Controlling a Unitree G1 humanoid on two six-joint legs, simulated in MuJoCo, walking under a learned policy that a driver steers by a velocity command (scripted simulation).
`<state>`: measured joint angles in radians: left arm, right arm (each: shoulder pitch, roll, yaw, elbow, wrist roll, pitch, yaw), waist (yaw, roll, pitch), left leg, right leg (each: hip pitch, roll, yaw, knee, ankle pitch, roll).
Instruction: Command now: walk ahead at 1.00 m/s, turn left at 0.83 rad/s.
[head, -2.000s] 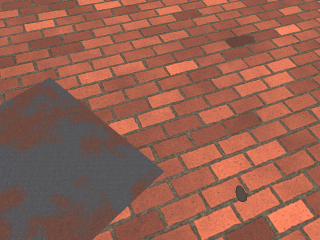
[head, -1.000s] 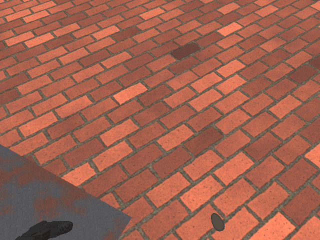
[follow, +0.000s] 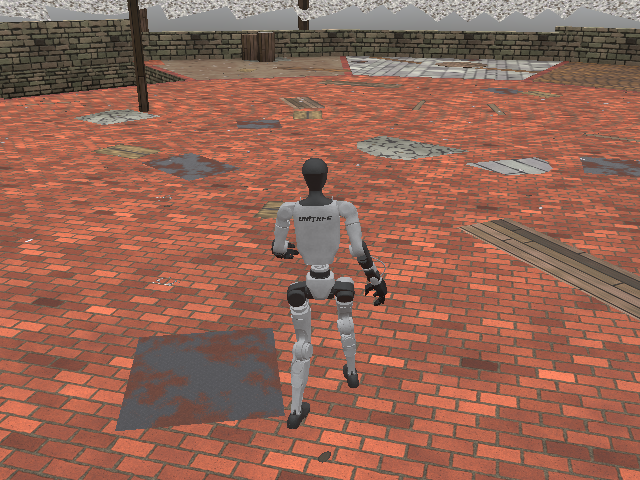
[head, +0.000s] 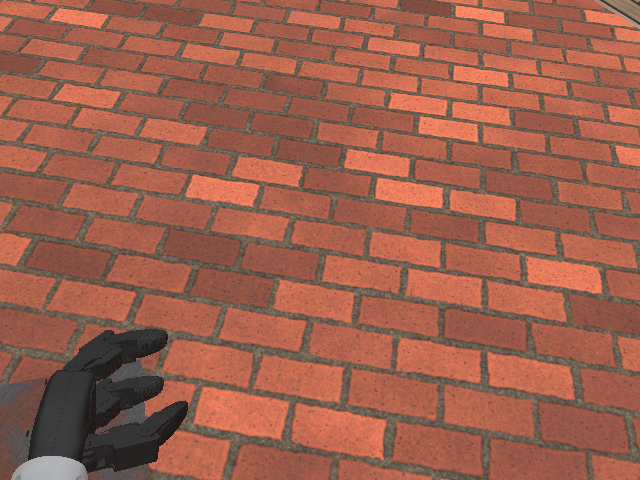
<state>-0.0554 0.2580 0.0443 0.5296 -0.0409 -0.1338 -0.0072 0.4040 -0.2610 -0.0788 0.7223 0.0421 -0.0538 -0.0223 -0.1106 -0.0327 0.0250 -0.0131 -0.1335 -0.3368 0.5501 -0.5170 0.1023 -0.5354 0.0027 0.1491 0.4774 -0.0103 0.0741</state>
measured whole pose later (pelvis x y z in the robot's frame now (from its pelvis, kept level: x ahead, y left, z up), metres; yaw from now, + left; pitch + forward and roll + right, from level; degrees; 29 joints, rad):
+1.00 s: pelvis +0.83 -0.04 -0.03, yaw -22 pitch -2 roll +3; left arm 0.23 0.34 0.07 0.66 -0.03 -0.02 -0.05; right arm 0.22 -0.29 -0.04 0.76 0.02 -0.10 0.01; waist 0.02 -0.01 0.09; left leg -0.09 0.04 0.01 1.29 -0.45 0.00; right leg -0.55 0.06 -0.08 0.85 -0.27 -0.16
